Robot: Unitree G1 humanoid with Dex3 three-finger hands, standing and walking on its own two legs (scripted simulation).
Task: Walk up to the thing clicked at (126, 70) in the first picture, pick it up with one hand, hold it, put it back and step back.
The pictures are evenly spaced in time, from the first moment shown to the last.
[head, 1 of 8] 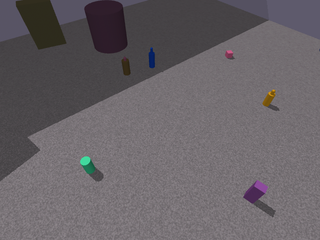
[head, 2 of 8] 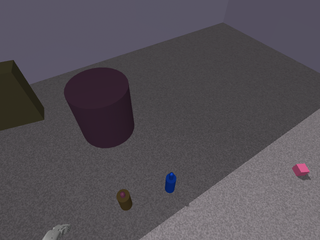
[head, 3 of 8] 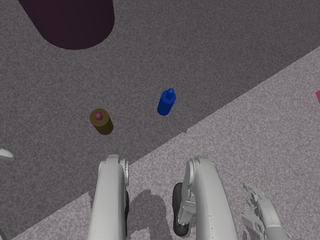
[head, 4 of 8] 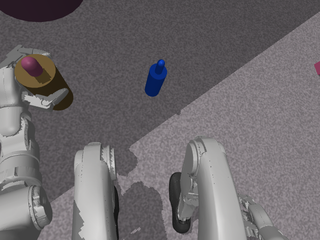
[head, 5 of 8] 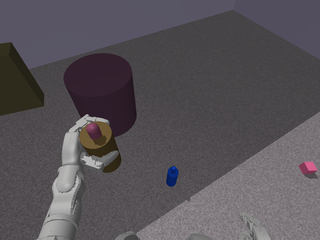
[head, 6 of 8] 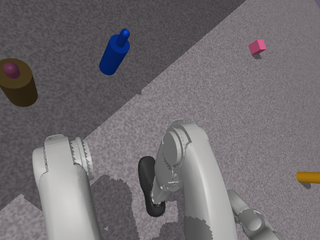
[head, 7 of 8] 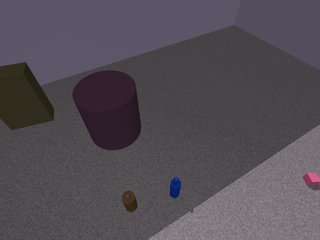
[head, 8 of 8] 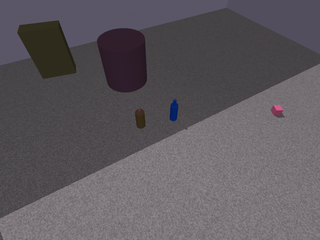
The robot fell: no
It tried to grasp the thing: yes
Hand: left
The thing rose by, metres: 0.68
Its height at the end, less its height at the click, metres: +0.00
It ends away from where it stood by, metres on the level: 0.01
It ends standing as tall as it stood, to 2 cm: yes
